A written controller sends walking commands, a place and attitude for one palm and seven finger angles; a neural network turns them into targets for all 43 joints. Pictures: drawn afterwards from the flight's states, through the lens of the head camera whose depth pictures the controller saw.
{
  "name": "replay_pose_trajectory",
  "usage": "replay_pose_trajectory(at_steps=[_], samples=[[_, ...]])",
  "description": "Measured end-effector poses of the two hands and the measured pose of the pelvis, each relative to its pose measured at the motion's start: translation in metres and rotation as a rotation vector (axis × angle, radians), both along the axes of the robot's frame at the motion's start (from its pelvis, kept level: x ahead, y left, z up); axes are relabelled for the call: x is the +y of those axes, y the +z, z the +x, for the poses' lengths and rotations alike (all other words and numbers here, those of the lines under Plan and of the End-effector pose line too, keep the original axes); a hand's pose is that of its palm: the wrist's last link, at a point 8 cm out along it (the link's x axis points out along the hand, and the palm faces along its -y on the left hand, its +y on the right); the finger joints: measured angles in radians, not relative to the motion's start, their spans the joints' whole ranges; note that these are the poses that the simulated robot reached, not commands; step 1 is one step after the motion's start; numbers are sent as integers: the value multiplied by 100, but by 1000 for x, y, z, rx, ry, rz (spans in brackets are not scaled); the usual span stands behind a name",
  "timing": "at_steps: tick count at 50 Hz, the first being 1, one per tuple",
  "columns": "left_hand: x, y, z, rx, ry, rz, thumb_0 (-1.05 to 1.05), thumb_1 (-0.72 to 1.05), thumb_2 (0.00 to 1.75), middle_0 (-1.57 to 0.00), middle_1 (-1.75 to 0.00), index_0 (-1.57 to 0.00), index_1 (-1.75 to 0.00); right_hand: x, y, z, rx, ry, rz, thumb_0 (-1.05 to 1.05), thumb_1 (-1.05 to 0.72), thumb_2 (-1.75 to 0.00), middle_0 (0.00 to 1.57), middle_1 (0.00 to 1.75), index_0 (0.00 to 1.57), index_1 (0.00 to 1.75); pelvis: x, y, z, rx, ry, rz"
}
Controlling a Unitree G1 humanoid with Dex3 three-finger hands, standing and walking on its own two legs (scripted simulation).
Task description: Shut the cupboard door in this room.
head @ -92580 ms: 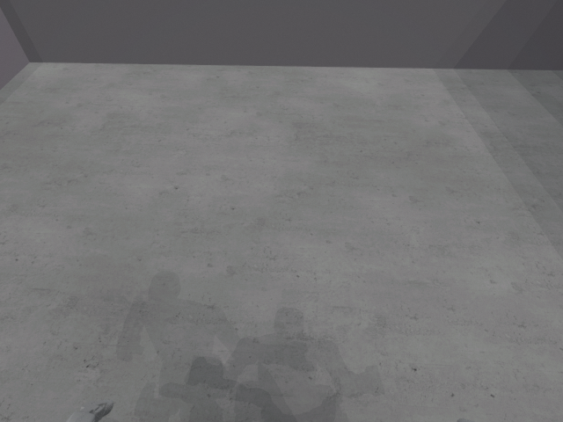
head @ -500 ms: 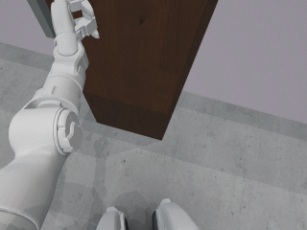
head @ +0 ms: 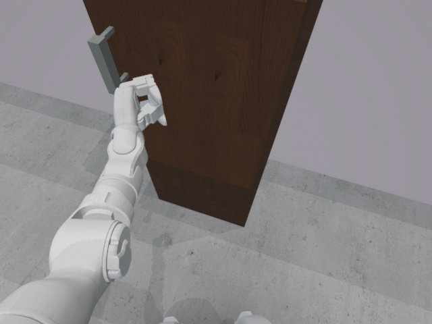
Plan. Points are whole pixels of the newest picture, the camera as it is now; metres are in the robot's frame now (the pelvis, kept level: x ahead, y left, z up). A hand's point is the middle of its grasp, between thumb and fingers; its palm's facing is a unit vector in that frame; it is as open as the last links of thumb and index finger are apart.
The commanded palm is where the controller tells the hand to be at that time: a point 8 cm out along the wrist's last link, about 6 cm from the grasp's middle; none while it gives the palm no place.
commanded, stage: pull the fist back off the door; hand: left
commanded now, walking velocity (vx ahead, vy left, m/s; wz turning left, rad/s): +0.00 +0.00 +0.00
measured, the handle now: (112, 61) +0.63 +0.17 +0.11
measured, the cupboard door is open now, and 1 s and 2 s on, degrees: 0 0 0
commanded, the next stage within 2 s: draw the hand back to the body in 0.14 s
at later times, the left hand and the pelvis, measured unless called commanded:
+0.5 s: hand (138, 121) +0.44 +0.10 +0.13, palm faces +0.07 -1.00 -0.04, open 3.1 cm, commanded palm +0.39 +0.14 +0.13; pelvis +0.00 +0.00 +0.01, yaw -1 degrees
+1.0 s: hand (57, 202) +0.29 +0.18 +0.15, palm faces +0.16 -0.97 -0.20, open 3.2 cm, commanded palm +0.25 +0.23 +0.18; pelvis -0.01 +0.00 +0.04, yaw +1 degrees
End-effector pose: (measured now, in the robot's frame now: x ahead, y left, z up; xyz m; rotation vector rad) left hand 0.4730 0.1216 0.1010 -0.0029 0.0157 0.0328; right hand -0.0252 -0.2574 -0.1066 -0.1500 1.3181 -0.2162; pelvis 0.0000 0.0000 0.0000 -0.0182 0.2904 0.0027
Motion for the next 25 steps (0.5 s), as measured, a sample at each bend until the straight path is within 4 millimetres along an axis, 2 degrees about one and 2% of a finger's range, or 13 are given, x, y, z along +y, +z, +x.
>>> replay_pose_trajectory(at_steps=[6,11,14,18,21,25], samples=[[-10,6,-21,-62,-16,1,2,90,90,-130,-150,-130,-150,-2,0,52,-139,51,-17,0,-91,-90,20,29,20,30,2,1,0,-32,10,2],[-17,16,-16,-50,-24,44,2,90,90,-131,-150,-130,-150,4,-3,80,-217,70,-4,0,-91,-90,20,29,20,30,1,-1,-4,-41,15,8],[-17,19,-11,-23,-9,34,2,90,90,-131,-150,-130,-150,9,-3,84,-232,69,9,0,-91,-90,20,29,20,30,1,0,-5,-37,13,12],[-8,23,-14,-43,20,-9,2,90,90,-130,-150,-130,-150,14,-4,77,-221,56,31,0,-91,-90,20,29,20,30,0,2,-3,-38,-6,19],[7,26,-28,-85,28,11,2,90,90,-130,-149,-129,-150,15,-5,69,-213,36,51,0,-91,-90,20,29,20,30,-1,5,1,-53,-22,23],[31,26,-59,-92,32,43,2,90,90,-130,-149,-129,-150,14,-2,65,-209,17,67,0,-91,-90,20,29,20,30,-3,11,4,-97,-29,23]])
